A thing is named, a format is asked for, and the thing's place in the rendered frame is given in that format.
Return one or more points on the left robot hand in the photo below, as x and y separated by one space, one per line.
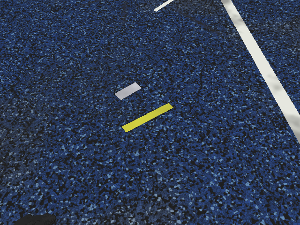
46 219

